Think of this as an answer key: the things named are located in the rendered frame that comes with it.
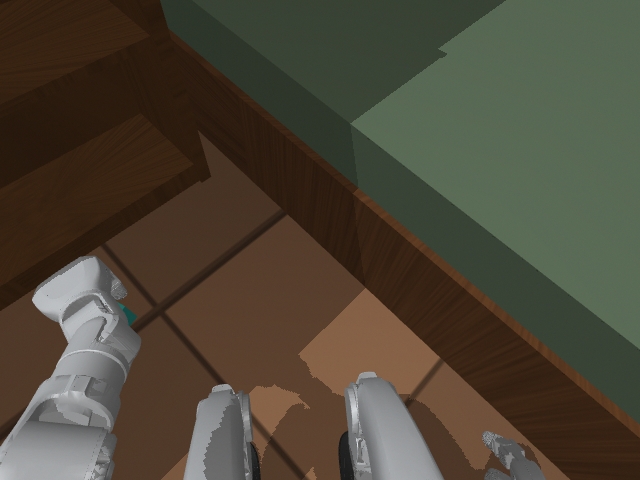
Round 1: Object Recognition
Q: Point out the left robot arm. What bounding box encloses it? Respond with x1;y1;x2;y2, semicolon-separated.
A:
0;290;141;480

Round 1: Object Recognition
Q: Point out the right robot foot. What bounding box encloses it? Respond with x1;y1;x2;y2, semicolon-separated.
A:
338;431;354;480

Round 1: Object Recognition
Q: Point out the cube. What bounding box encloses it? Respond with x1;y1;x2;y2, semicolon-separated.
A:
117;302;138;326

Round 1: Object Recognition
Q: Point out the right robot hand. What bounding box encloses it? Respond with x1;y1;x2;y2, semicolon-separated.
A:
482;431;546;480

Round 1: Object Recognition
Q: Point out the bookshelf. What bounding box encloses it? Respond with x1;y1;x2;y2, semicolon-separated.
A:
0;0;211;311

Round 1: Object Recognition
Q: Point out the left robot hand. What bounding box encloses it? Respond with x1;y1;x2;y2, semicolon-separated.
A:
32;255;127;323

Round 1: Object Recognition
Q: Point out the bed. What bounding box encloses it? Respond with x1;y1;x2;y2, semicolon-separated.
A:
160;0;640;480

